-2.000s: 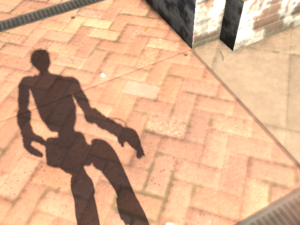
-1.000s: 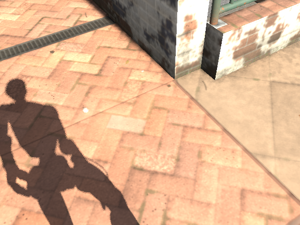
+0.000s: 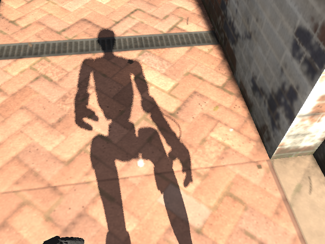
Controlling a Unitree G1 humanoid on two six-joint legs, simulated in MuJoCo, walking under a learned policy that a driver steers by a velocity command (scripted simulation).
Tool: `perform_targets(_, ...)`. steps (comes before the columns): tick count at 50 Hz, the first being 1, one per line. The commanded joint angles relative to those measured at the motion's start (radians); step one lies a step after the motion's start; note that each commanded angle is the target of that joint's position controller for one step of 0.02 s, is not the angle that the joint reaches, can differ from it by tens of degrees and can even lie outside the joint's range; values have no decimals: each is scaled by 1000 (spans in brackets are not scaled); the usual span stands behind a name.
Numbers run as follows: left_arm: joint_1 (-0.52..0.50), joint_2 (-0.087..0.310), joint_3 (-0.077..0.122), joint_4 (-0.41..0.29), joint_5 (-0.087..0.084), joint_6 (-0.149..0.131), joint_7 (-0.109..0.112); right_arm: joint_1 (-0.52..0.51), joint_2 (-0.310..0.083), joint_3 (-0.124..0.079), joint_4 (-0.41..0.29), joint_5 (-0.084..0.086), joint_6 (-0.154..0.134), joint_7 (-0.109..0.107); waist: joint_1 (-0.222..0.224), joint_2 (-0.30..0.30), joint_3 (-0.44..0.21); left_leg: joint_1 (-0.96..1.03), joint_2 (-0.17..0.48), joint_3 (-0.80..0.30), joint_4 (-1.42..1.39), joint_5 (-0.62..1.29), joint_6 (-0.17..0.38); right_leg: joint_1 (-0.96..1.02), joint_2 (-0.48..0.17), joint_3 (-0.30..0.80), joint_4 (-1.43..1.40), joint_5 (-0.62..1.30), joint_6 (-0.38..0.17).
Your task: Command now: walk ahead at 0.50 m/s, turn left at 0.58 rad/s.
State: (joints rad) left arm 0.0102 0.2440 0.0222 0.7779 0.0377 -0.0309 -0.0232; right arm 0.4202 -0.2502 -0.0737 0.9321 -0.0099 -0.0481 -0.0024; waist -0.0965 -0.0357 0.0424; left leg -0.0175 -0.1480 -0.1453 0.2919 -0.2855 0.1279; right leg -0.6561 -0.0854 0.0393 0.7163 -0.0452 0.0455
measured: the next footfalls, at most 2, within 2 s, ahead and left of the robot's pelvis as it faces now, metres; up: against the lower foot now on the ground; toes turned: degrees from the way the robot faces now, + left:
right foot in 0.12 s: +0.25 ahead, -0.13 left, +0.00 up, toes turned +6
left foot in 0.58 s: +0.27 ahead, +0.10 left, +0.00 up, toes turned +21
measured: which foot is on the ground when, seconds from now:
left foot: down 0.00-0.12, up 0.14-0.56, down 0.58-1.00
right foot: up 0.00-0.10, down 0.12-0.58, up 0.60-0.92, down 0.94-1.00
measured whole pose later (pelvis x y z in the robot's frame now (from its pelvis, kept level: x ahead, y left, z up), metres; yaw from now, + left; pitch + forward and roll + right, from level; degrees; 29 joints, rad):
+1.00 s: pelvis +0.22 -0.01 +0.00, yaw +23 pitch -1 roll +0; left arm 0.27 0.22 0.02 0.86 0.02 0.04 0.02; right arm 0.18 -0.21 -0.01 0.83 -0.01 0.02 -0.01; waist 0.00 0.01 0.02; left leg -0.28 -0.05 0.01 0.45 -0.16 0.05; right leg -0.19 0.00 -0.02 0.49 -0.27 -0.01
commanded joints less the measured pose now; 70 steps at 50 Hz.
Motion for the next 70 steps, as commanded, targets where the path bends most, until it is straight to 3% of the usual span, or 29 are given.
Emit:
perform_targets(1, -150, 79, 8, -123, -9, -27, -2, 72, -161, -34, -40, -10, -4, -12, -10, 114, 4, 55, 263, -208, 25, 564, 93, -6, 60, -33, -91, -10, -18)
perform_targets(3, -62, 107, 15, -112, -14, -37, 3, 13, -183, -39, -62, -11, -6, -19, 49, 129, -13, 6, 263, -218, 81, 629, 54, 173, 86, -24, -181, -61, -45)
perform_targets(5, 180, 165, 40, -48, -11, -58, 25, -40, -200, -43, -78, -1, -19, -6, 167, 83, -121, -75, 183, -171, 348, 764, 0, 512, 103, -26, -277, -37, -89)
perform_targets(6, 334, 227, 54, -40, 13, -71, 44, -39, -141, -28, -107, 18, -29, 1, 219, 16, -258, -206, 121, -121, 605, 527, -29, 757, -92, 143, -286, -85, -131)
perform_targets(7, 343, 317, 75, -55, 31, -59, 47, 98, -35, -8, -136, 62, -20, -9, 148, -239, -410, -497, -43, 17, 915, -288, -69, 1006, -414, 563, -306, 169, -267)
perform_targets(8, 304, 247, 69, -63, 3, -41, 41, 106, -143, -22, -111, 15, -3, -23, 120, -115, -378, -555, 43, 20, 1019, -288, -62, 911, -394, 625, -306, 252, -288)
perform_targets(10, 206, 98, 28, -70, -8, -40, 38, -4, -135, -28, -113, -3, 16, -15, 97, 17, -152, -551, 110, 51, 985, -166, -86, 673, -287, 289, -324, 452, -245)
perform_targets(11, 205, 81, 21, -64, -10, -41, 40, -30, -123, -30, -120, -12, 28, -5, 92, -28, -123, -543, 134, 57, 951, -143, -97, 621, -241, 192, -344, 489, -220)
perform_targets(13, 213, 92, 22, -48, -17, -47, 39, -27, -98, -27, -130, -19, 58, 17, 71, -100, -98, -503, 135, 80, 925, -116, -116, 537, -197, 83, -380, 549, -211)
perform_targets(18, 207, 126, 36, -43, -17, -44, 41, -132, -76, -14, -198, -19, 85, 41, 58, -99, -92, -541, 155, 117, 783, -4, -135, 502, -208, -51, -423, 526, -238)
perform_targets(23, 211, 160, 51, -41, -19, -24, 39, -241, -64, 6, -257, -16, 88, 60, 83, -115, -86, -388, 166, 187, 501, 108, -114, 449, -190, -169, -395, 375, -202)
perform_targets(28, 266, 192, 67, -21, -28, 16, 37, -238, -79, 3, -277, -27, 66, 47, 91, -76, -90, -250, 125, 196, 209, 73, -69, 487, -197, -154, -211, 209, -160)
perform_targets(29, 326, 170, 62, -7, -18, 25, 35, -196, -114, -4, -262, -39, 50, 36, 83, 35, -128, -136, 162, 125, 104, 205, -53, 445, -152, -189, -81, 82, -116)
perform_targets(30, 382, 86, 39, -43, -4, 34, 29, -160, -204, -17, -283, -48, 36, 21, 99, 279, -199, 15, 462, -201, 91, 590, 3, 286, -74, -243, 162, -394, -55)
perform_targets(31, 333, 86, 34, -63, -25, 60, 36, -141, -232, -26, -282, -2, 45, 9, 52, 321, -248, -6, 564, -326, 67, 725, 180, 191, 68, -149, 292, -644, -35)
perform_targets(32, 287, 125, 41, -58, -22, 77, 37, -125, -184, -14, -264, 9, 50, 5, 46, 190, -211, -25, 508, -245, 61, 670, 184, 176, 34, -68, 353, -593, -32)
perform_targets(34, 262, 98, 37, -41, -32, 79, 36, -237, -115, 15, -259, -7, 57, -10, 102, 165, -100, -130, 397, -108, 22, 545, 115, 186, 20, -32, 300, -477, -33)
perform_targets(36, 313, 115, 43, -5, -14, 83, 36, -283, -89, 24, -262, -6, 56, -17, 126, 176, -105, -160, 344, -37, 21, 579, 87, 253, 41, -54, 280, -413, -31)
perform_targets(43, 279, 71, 28, 12, -25, 96, 43, -259, -99, 25, -206, -19, 51, -8, 94, 175, -100, -199, 337, -64, -4, 254, 84, 380, 76, -61, -18, -385, -42)
perform_targets(46, 330, 48, 21, 43, -23, 81, 48, -284, -98, 27, -187, -7, 59, -12, 131, 133, -88, -274, 316, -77, 16, 89, 40, 519, 92, -82, -267, -221, -69)
perform_targets(47, 332, 60, 19, 46, -13, 68, 50, -265, -79, 33, -176, -4, 59, -14, 130, 91, -78, -330, 299, -79, 19, 22, -8, 582, 49, -24, -353, -157, -84)
perform_targets(48, 331, 97, 19, 40, 4, 52, 52, -247, -43, 43, -174, -2, 56, -13, 112, 6, -75, -364, 252, -42, 80, -17, -54, 597, -77, 122, -434, -195, -107)
perform_targets(49, 242, 136, 26, 34, -15, 45, 48, -236, -32, 40, -163, 6, 62, -9, 56, -110, 0, -265, 144, 64, 85, 20, -82, 378, -131, 194, -472, -270, -141)
perform_targets(51, 191, 79, 11, 33, -17, 28, 38, -238, -53, 37, -123, -9, 57, -3, 59, -88, 11, -109, 171, 48, 79, 141, -84, 291, -80, 141, -492, -332, -104)
perform_targets(61, 285, 66, 11, 137, -26, 20, 52, -181, -53, 36, 31, -1, 39, -17, 97, 32, 7, -160, 207, 16, 26, 174, -88, 445, -21, 68, -442, -221, -105)
perform_targets(63, 313, 89, 22, 159, -23, 24, 50, -165, -56, 34, 54, -3, 42, -18, 105, 13, -5, -184, 166, 49, 69, -13, -78, 451, -7, 77, -456, -445, -123)
perform_targets(66, 351, 143, 45, 173, -24, 37, 48, -201, -37, 32, 37, -20, 47, -4, 129, -84, 98, -381, 97, 155, 257, -172, -64, 449, -121, 246, -567, -786, -216)
perform_targets(68, 355, 131, 51, 186, -24, 29, 48, -228, -27, 34, 15, -28, 33, 8, 126, -91, 138, -456, 150, 174, 395, -84, -63, 457, -222, 337, -636, -741, -270)
perform_targets(70, 338, 127, 55, 188, -15, 11, 42, -216, -42, 28, 10, -23, 14, 18, 111, -67, 121, -490, 175, 167, 406, -115, -55, 519, -215, 295, -621, -618, -273)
